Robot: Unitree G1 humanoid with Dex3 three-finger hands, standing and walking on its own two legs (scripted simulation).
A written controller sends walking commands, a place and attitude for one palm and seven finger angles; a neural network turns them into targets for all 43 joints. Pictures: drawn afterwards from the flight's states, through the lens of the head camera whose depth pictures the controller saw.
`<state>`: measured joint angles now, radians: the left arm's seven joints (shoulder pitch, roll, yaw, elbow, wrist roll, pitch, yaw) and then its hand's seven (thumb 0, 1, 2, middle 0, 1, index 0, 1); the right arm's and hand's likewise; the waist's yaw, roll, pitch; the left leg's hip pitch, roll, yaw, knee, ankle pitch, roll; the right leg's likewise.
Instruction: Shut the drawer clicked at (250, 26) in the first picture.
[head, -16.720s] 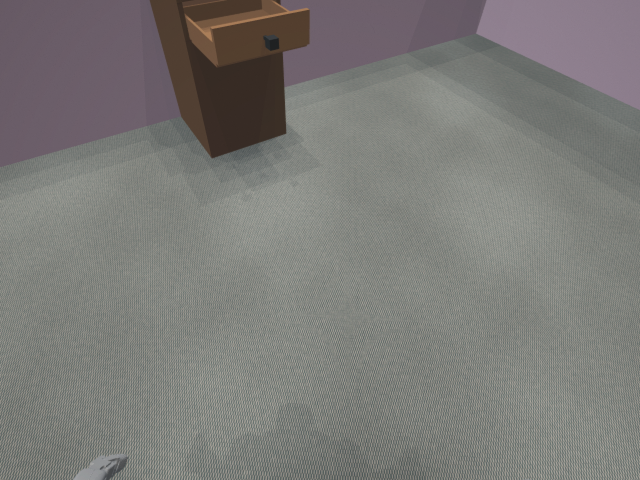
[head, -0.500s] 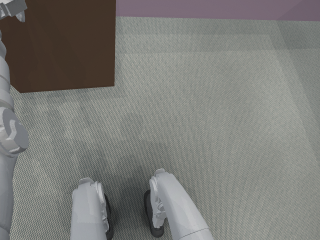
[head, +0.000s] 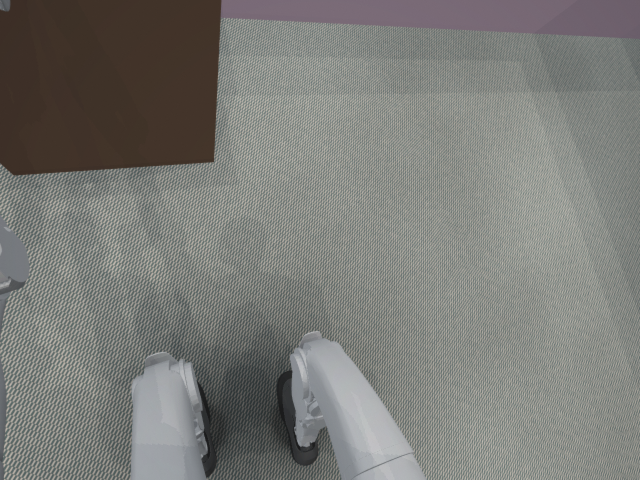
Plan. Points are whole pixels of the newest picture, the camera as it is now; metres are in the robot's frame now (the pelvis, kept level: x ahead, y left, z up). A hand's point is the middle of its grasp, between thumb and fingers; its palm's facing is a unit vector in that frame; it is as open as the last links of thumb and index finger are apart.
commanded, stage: pull the fist back off the drawer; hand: left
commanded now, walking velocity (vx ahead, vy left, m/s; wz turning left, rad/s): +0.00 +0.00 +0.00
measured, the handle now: out of the picture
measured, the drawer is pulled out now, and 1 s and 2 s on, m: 0.00 0.00 0.00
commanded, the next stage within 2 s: draw the hand back to the body in 0.52 s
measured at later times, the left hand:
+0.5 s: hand out of the picture +0.60 +0.21 +0.08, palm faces +0.09 -0.99 -0.05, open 3.3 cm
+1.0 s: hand out of the picture +0.48 +0.23 +0.17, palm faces +0.14 -0.99 -0.04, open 3.3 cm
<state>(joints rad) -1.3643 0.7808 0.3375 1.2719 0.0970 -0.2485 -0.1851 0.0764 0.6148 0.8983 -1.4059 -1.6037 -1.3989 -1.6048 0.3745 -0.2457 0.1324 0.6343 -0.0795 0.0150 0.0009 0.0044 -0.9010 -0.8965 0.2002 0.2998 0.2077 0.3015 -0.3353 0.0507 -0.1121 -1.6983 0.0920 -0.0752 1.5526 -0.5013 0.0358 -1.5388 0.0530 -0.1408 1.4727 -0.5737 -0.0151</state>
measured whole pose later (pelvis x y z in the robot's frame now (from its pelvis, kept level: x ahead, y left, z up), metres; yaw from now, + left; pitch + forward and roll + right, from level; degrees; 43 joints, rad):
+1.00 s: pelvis +0.07 -0.01 +0.11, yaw +6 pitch +22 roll -3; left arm -0.47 0.36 0.29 0.61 -0.18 -0.27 -0.18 0.02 0.90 0.90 -1.40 -1.60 -1.40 -1.60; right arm 0.31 -0.25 0.03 0.57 0.03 0.07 0.02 0.01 -0.90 -0.90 0.20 0.30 0.21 0.30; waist -0.10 0.04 -0.17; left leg -1.02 0.07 -0.01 1.11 -0.48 0.00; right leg -0.90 0.04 -0.08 1.06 -0.55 -0.03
